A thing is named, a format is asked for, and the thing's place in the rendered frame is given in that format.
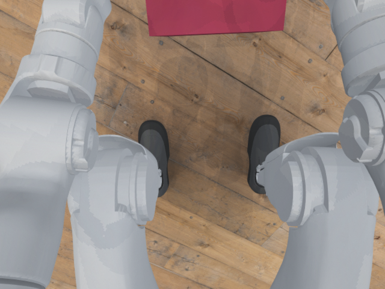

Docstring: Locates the right robot forearm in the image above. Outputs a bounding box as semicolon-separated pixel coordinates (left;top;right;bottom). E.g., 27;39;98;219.
323;0;385;98

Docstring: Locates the right robot thigh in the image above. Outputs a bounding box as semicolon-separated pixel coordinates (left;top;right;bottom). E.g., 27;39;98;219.
270;146;376;289

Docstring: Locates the left robot forearm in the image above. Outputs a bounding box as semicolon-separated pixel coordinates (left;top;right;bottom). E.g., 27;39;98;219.
0;0;112;108

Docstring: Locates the carton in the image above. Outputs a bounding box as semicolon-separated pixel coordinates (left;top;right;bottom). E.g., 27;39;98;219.
146;0;286;37

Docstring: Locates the robot left upper arm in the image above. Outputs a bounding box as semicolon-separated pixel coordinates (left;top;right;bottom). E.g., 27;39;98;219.
0;95;99;289

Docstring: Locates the robot right upper arm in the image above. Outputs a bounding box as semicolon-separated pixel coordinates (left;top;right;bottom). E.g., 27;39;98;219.
338;88;385;216

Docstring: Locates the left robot foot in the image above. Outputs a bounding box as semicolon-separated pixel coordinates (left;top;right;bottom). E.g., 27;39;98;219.
138;120;170;197

